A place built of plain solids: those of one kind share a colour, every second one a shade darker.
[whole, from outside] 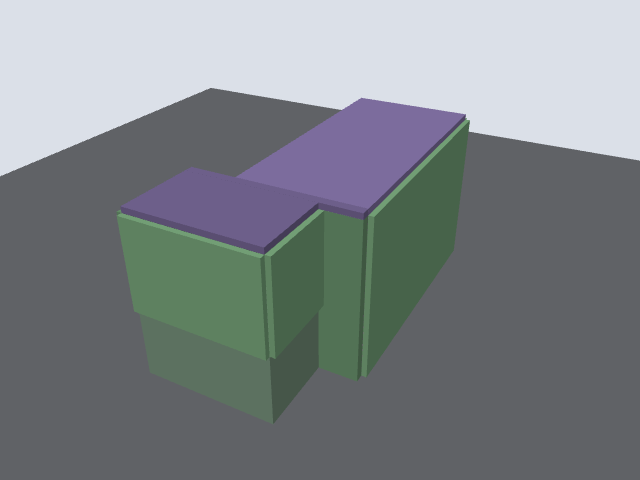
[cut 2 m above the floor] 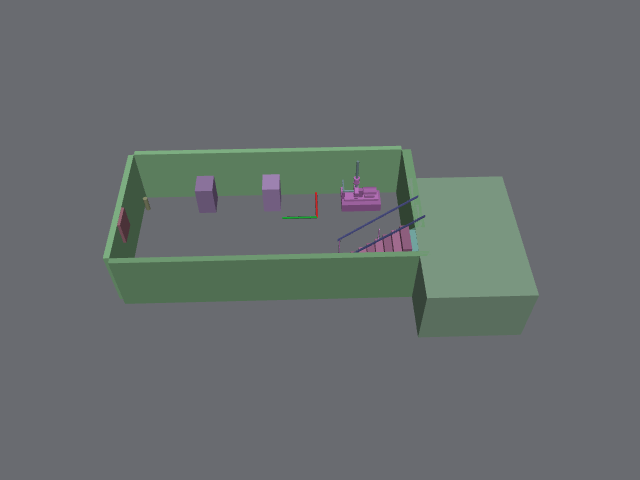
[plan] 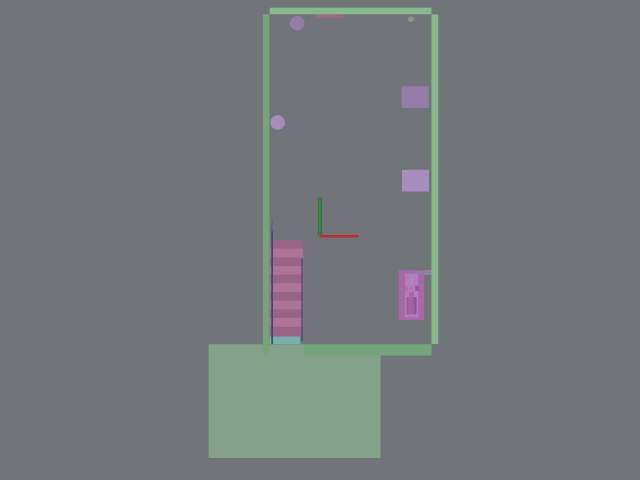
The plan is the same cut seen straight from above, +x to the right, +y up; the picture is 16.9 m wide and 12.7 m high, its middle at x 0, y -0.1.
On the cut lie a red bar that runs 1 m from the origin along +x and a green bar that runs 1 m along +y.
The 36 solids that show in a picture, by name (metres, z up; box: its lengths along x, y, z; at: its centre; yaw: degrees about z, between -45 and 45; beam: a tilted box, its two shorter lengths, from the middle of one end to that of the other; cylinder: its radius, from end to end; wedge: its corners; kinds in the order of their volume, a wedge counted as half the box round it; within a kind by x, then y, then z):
{
 "floor_1": {"box": [4.55, 3.01, 2.78], "at": [-0.67, -4.36, 1.09]},
 "wall_1": {"box": [0.18, 9.03, 5.69], "at": [-1.42, 1.36, 2.79]},
 "wall_2": {"box": [4.55, 0.18, 3.16], "at": [-0.67, -5.96, 4.06]},
 "wall_3": {"box": [4.28, 0.18, 5.69], "at": [0.81, 5.96, 2.79]},
 "wall_4": {"box": [3.39, 0.3, 5.69], "at": [1.25, -3.01, 2.79]},
 "wall_5": {"box": [0.18, 2.71, 3.16], "at": [1.69, -4.51, 4.06]},
 "wall_6": {"box": [0.18, 8.73, 5.69], "at": [3.04, 1.51, 2.79]},
 "roof_1": {"box": [4.55, 2.71, 0.2], "at": [-0.67, -4.51, 5.74]},
 "roof_2": {"box": [5.9, 0.3, 0.2], "at": [0.0, -3.01, 5.74]},
 "roof_3": {"box": [4.28, 8.73, 0.2], "at": [0.81, 1.51, 5.74]},
 "bin_1": {"cylinder": 0.19, "from": [-1.12, 3.01, 0.0], "to": [-1.12, 3.01, 0.75]},
 "bin_2": {"cylinder": 0.19, "from": [-0.6, 5.64, 0.0], "to": [-0.6, 5.64, 0.75]},
 "bin_3": {"box": [0.72, 0.58, 1.11], "at": [2.52, 3.68, 0.51]},
 "bin_4": {"box": [0.72, 0.58, 1.11], "at": [2.53, 1.47, 0.51]},
 "under_1": {"box": [0.8, 0.23, 2.14], "at": [-0.93, -2.74, 1.02]},
 "plant_1": {"wedge": [[2.22, -1.45, 0.73], [2.22, -1.31, 0.73], [2.34, -1.45, 0.85], [2.34, -1.31, 0.85], [2.51, -1.45, 0.85], [2.51, -1.31, 0.85], [2.62, -1.45, 0.73], [2.62, -1.31, 0.73]]},
 "plant_2": {"wedge": [[2.29, -2.06, 0.7], [2.29, -1.61, 0.7], [2.37, -2.06, 0.78], [2.37, -1.61, 0.78], [2.48, -2.06, 0.78], [2.48, -1.61, 0.78], [2.55, -2.06, 0.7], [2.55, -1.61, 0.7]]},
 "plant_3": {"box": [0.68, 1.32, 0.37], "at": [2.42, -1.56, 0.13]},
 "plant_4": {"box": [0.34, 1.16, 0.09], "at": [2.42, -1.56, 0.36]},
 "tread_1": {"wedge": [[-1.33, -2.65, 1.9], [-1.33, -2.65, 2.1], [-1.33, -2.4, 1.9], [-1.33, -2.4, 2.1], [-0.44, -2.66, 1.9], [-0.44, -2.66, 2.1], [-0.44, -2.4, 1.9], [-0.44, -2.4, 2.1]]},
 "tread_2": {"wedge": [[-1.33, -2.43, 1.71], [-1.33, -2.43, 1.91], [-1.33, -2.16, 1.71], [-1.33, -2.16, 1.91], [-0.44, -2.43, 1.71], [-0.44, -2.43, 1.91], [-0.44, -2.16, 1.71], [-0.44, -2.16, 1.91]]},
 "tread_3": {"wedge": [[-1.33, -2.19, 1.52], [-1.33, -2.19, 1.72], [-1.33, -1.94, 1.52], [-1.33, -1.94, 1.72], [-0.44, -2.19, 1.52], [-0.44, -2.19, 1.72], [-0.44, -1.94, 1.52], [-0.44, -1.94, 1.72]]},
 "tread_4": {"wedge": [[-1.33, -1.97, 1.33], [-1.33, -1.97, 1.53], [-1.33, -1.71, 1.33], [-1.33, -1.71, 1.53], [-0.44, -1.97, 1.33], [-0.44, -1.97, 1.53], [-0.44, -1.7, 1.33], [-0.44, -1.7, 1.53]]},
 "tread_5": {"wedge": [[-1.33, -1.74, 1.13], [-1.33, -1.74, 1.34], [-1.33, -1.47, 1.13], [-1.33, -1.47, 1.34], [-0.44, -1.73, 1.13], [-0.44, -1.73, 1.34], [-0.44, -1.48, 1.13], [-0.44, -1.48, 1.34]]},
 "tread_6": {"wedge": [[-1.33, -1.5, 0.95], [-1.33, -1.5, 1.15], [-1.33, -1.25, 0.95], [-1.33, -1.25, 1.15], [-0.44, -1.51, 0.95], [-0.44, -1.51, 1.15], [-0.44, -1.25, 0.95], [-0.44, -1.25, 1.15]]},
 "tread_7": {"wedge": [[-1.33, -1.28, 0.76], [-1.33, -1.28, 0.96], [-1.33, -1.02, 0.76], [-1.33, -1.02, 0.96], [-0.44, -1.28, 0.76], [-0.44, -1.28, 0.96], [-0.44, -1.02, 0.76], [-0.44, -1.02, 0.96]]},
 "tread_8": {"wedge": [[-1.33, -1.05, 0.57], [-1.33, -1.05, 0.77], [-1.33, -0.79, 0.57], [-1.33, -0.79, 0.77], [-0.44, -1.05, 0.57], [-0.44, -1.05, 0.77], [-0.44, -0.79, 0.57], [-0.44, -0.79, 0.77]]},
 "tread_9": {"wedge": [[-1.33, -0.82, 0.37], [-1.33, -0.82, 0.58], [-1.33, -0.56, 0.37], [-1.33, -0.56, 0.58], [-0.44, -0.82, 0.37], [-0.44, -0.82, 0.58], [-0.44, -0.56, 0.37], [-0.44, -0.56, 0.58]]},
 "tread_10": {"wedge": [[-1.33, -0.59, 0.18], [-1.33, -0.59, 0.39], [-1.33, -0.32, 0.18], [-1.33, -0.32, 0.39], [-0.44, -0.59, 0.18], [-0.44, -0.59, 0.39], [-0.44, -0.33, 0.18], [-0.44, -0.33, 0.39]]},
 "tread_11": {"wedge": [[-1.33, -0.35, -0.05], [-1.33, -0.35, 0.2], [-1.33, -0.09, -0.05], [-1.33, -0.09, 0.2], [-0.44, -0.36, -0.05], [-0.44, -0.36, 0.2], [-0.44, -0.1, -0.05], [-0.44, -0.1, 0.2]]},
 "guard_rail_1": {"wedge": [[-1.29, -2.86, 3.38], [-1.29, -2.86, 3.44], [-1.29, 0.14, 0.9], [-1.29, 0.14, 0.96], [-1.25, -2.86, 3.38], [-1.25, -2.86, 3.44], [-1.25, 0.14, 0.9], [-1.25, 0.14, 0.96]]},
 "guard_rail_2": {"wedge": [[-0.5, -2.78, 3.32], [-0.5, -2.78, 3.37], [-0.5, -0.6, 1.51], [-0.5, -0.6, 1.56], [-0.45, -2.78, 3.32], [-0.45, -2.78, 3.37], [-0.45, -0.6, 1.51], [-0.45, -0.6, 1.56]]},
 "cabinet_1": {"box": [0.72, 0.09, 0.84], "at": [0.26, 5.82, 1.61]},
 "pipe_1": {"cylinder": 0.042, "from": [2.42, -1.38, 0.84], "to": [2.42, -1.38, 5.64]},
 "pipe_2": {"box": [0.56, 0.06, 0.06], "at": [2.67, -0.96, 0.65]},
 "extinguisher_1": {"cylinder": 0.07, "from": [2.41, 5.74, 0.0], "to": [2.41, 5.74, 0.52]}
}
